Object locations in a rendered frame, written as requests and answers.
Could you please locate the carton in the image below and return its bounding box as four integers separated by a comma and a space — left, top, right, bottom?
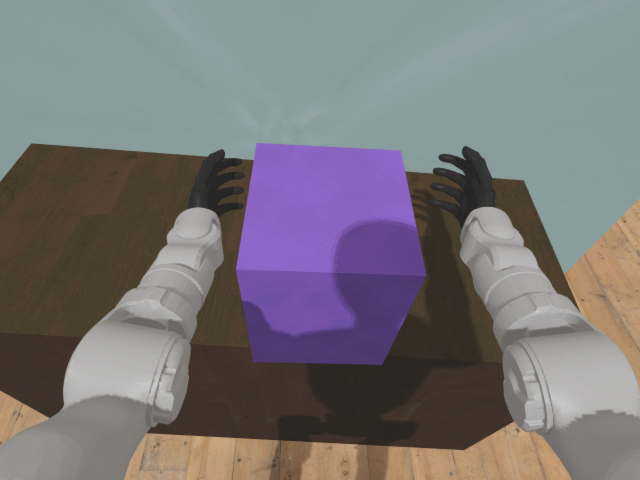
236, 143, 426, 365

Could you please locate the left robot hand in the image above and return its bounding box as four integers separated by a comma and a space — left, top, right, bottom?
187, 149, 245, 218

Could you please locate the right robot hand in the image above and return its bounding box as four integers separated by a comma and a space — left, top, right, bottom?
429, 146, 496, 229

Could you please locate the robot right forearm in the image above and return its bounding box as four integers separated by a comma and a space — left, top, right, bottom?
460, 207, 640, 417

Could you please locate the robot left forearm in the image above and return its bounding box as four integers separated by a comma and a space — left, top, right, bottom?
63, 207, 224, 404

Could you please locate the robot left upper arm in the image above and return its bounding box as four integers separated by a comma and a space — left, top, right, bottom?
0, 320, 191, 480

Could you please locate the pedestal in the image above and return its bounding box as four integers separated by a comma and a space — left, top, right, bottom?
0, 143, 580, 450

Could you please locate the robot right upper arm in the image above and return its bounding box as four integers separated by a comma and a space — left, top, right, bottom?
502, 331, 640, 480

